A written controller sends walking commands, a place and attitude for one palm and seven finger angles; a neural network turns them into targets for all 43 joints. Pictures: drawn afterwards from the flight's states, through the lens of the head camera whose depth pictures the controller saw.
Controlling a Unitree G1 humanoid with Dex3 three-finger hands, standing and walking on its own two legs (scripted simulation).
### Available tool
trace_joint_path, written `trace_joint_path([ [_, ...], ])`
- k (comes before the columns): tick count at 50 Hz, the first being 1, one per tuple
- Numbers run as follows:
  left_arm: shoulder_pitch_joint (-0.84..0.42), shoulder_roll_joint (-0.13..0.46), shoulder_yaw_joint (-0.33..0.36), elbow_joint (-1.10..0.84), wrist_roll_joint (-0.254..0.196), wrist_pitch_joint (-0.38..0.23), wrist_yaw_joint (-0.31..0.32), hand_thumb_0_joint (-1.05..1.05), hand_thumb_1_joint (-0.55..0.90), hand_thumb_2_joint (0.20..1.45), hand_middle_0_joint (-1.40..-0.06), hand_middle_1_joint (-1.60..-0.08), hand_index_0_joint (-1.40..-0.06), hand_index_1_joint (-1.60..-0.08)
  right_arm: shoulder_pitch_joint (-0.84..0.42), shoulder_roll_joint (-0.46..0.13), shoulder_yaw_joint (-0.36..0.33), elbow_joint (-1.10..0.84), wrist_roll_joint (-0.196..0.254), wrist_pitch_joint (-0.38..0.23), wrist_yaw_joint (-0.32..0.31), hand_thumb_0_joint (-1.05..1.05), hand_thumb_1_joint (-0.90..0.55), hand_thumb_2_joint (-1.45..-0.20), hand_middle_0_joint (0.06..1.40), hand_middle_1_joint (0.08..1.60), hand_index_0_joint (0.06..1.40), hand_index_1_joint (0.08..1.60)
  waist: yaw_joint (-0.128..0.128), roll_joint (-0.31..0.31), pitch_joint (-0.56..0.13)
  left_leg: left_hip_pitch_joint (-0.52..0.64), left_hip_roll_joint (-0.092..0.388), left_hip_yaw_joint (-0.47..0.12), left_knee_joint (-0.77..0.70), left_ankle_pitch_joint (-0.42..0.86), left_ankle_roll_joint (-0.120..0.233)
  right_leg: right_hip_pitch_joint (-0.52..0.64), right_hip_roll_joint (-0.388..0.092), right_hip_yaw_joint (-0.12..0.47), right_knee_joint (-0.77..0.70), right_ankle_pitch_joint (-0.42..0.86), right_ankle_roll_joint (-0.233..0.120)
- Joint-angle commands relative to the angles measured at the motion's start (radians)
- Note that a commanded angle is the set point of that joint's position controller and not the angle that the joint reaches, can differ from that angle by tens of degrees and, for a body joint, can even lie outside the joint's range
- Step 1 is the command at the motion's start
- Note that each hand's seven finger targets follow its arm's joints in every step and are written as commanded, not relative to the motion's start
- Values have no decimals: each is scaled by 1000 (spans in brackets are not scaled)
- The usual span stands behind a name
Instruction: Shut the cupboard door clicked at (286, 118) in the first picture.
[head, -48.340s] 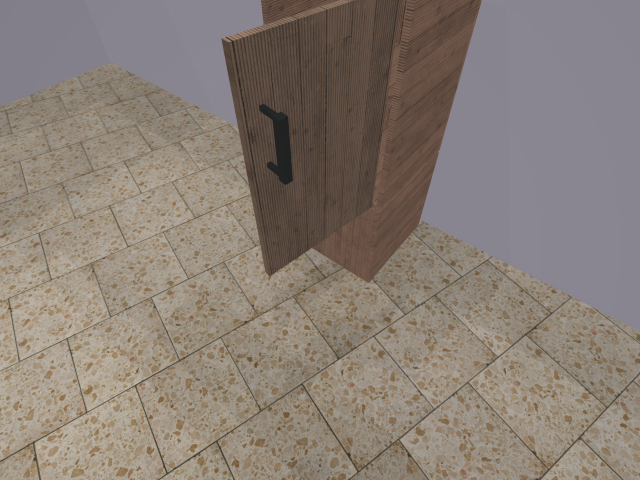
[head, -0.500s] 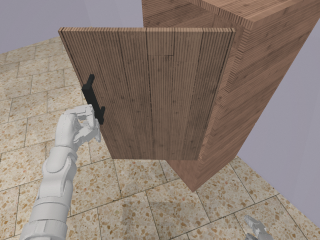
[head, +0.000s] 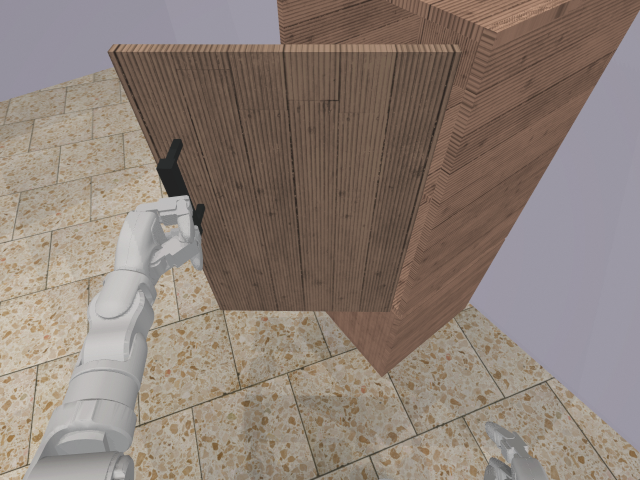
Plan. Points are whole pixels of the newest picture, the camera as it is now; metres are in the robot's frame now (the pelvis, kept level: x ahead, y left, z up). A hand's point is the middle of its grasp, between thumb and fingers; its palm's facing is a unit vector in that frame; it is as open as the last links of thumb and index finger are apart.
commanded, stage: push the door shut along its arc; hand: left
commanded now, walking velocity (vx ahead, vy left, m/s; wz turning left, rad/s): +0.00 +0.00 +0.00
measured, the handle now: (185, 192) +0.47 +0.21 +0.09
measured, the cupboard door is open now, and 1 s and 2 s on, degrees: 52 37 24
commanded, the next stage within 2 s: pull the fist back off the door in 1.70 s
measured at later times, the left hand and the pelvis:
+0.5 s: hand (198, 202) +0.43 +0.18 +0.11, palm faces -0.15 -0.99 -0.04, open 3.1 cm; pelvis -0.01 +0.01 -0.01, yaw +0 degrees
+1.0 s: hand (251, 170) +0.51 +0.12 +0.10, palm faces -0.31 -0.95 -0.01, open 3.1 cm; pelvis -0.01 +0.02 -0.03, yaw -1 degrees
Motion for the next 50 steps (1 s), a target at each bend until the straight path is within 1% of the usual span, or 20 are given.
trace_joint_path([
  [1,-516,206,55,-227,-31,-107,-24,0,900,900,-1300,-1500,-1300,-1500,-14,-131,-52,-115,3,-46,-22,0,-900,-900,200,300,200,300,-29,22,-323,28,-9,-9,-90,180,13,221,-17,64,-84,214,9],
  [6,-500,190,38,-68,-31,-98,-65,0,900,900,-1300,-1500,-1300,-1500,20,-141,-55,-96,4,-40,-18,0,-900,-900,200,300,200,300,-31,-1,-323,-2,-9,-13,-82,204,10,205,-15,53,-63,253,9],
  [8,-503,248,82,14,-25,-79,-75,0,900,900,-1300,-1500,-1300,-1500,38,-156,-57,-89,3,-26,-18,0,-900,-900,200,300,200,300,-31,-39,-296,-37,-10,-15,-82,193,11,203,-16,51,-65,237,9],
  [11,-535,233,72,25,-31,-73,-98,0,900,900,-1300,-1500,-1300,-1500,45,-155,-59,-106,5,-18,-12,0,-900,-900,200,300,200,300,-30,-45,-314,-49,-11,-8,-83,198,12,209,-18,55,-64,252,11],
  [16,-669,267,75,129,-29,-89,-126,0,900,900,-1300,-1500,-1300,-1500,74,-166,-59,-87,7,-3,-13,0,-900,-900,200,300,200,300,-67,-77,-270,-90,-10,-15,-66,130,16,142,-13,59,-67,170,12],
  [17,-715,241,47,129,-27,-96,-135,0,900,900,-1300,-1500,-1300,-1500,75,-163,-59,-88,6,-4,-12,0,-900,-900,200,300,200,300,-76,-51,-283,-83,-12,-13,-63,125,17,129,-13,59,-64,165,13],
  [20,-775,285,66,195,-21,-107,-154,0,900,900,-1300,-1500,-1300,-1500,94,-171,-59,-76,5,0,-13,0,-900,-900,200,300,200,300,-86,-35,-297,-92,-12,-21,-48,118,17,105,-10,58,-50,154,8],
  [21,-793,267,47,209,-19,-109,-162,0,900,900,-1300,-1500,-1300,-1500,95,-170,-58,-76,5,0,-11,0,-900,-900,200,300,200,300,-88,-6,-307,-95,-14,-22,-45,99,16,87,-10,59,-47,129,8],
  [25,-899,235,-1,268,-13,-114,-183,0,900,900,-1300,-1500,-1300,-1500,121,-178,-60,-59,4,-4,-10,0,-900,-900,200,300,200,300,-125,6,-322,-85,-8,-43,-26,79,16,4,-2,46,-28,94,7],
  [31,-1044,254,-14,341,-1,-112,-195,0,900,900,-1300,-1500,-1300,-1500,161,-199,-63,-29,-1,-14,-8,0,-900,-900,200,300,200,300,-171,11,-352,-97,0,-67,3,49,16,-88,2,38,-8,47,9],
  [34,-1107,252,-27,345,8,-118,-201,0,900,900,-1300,-1500,-1300,-1500,179,-204,-65,-18,-5,-21,-7,0,-900,-900,200,300,200,300,-180,62,-407,-52,5,-85,17,88,9,-136,5,26,18,60,4],
  [35,-1133,220,-53,354,11,-116,-202,0,900,900,-1300,-1500,-1300,-1500,184,-202,-64,-11,-7,-23,-5,0,-900,-900,200,300,200,300,-192,92,-396,-29,8,-93,21,91,6,-180,6,20,22,54,3],
  [36,-1153,224,-46,351,10,-116,-200,0,900,900,-1300,-1500,-1300,-1500,195,-204,-66,-4,-11,-26,-3,0,-900,-900,200,300,200,300,-194,77,-410,-28,8,-97,25,97,6,-180,7,20,24,57,4],
  [38,-1162,292,9,359,12,-118,-194,0,900,900,-1300,-1500,-1300,-1500,213,-212,-67,-3,-15,-26,-5,0,-900,-900,200,300,200,300,-188,77,-447,-28,7,-100,37,134,9,-168,11,16,36,75,0],
  [39,-1176,301,9,351,17,-119,-195,0,900,900,-1300,-1500,-1300,-1500,215,-211,-66,-3,-14,-24,-3,0,-900,-900,200,300,200,300,-186,86,-474,-19,12,-101,38,144,5,-163,10,20,37,81,2],
  [40,-1192,263,-18,363,18,-115,-198,0,900,900,-1300,-1500,-1300,-1500,216,-205,-64,-1,-15,-26,0,0,-900,-900,200,300,200,300,-197,74,-469,-21,11,-101,41,147,7,-169,12,17,37,83,4],
  [42,-1216,290,-3,371,25,-116,-194,0,900,900,-1300,-1500,-1300,-1500,226,-209,-65,6,-17,-23,0,0,-900,-900,200,300,200,300,-200,88,-455,-26,15,-107,44,148,5,-185,14,16,39,79,3],
  [45,-1206,375,80,379,25,-117,-181,0,900,900,-1300,-1500,-1300,-1500,243,-212,-65,-3,-22,-20,2,0,-900,-900,200,300,200,300,-183,67,-508,-27,13,-100,51,202,7,-132,19,19,44,125,3],
  [49,-1215,428,115,399,46,-117,-175,0,900,900,-1300,-1500,-1300,-1500,258,-207,-60,-6,-28,-9,5,0,-900,-900,200,300,200,300,-182,81,-502,-72,10,-83,64,251,8,-97,21,26,55,188,7],
  [50,-1179,475,155,414,56,-116,-171,0,900,900,-1300,-1500,-1300,-1500,267,-211,-62,-10,-29,-3,6,0,-900,-900,200,300,200,300,-169,73,-507,-83,12,-80,67,264,7,-77,21,27,57,205,5],
])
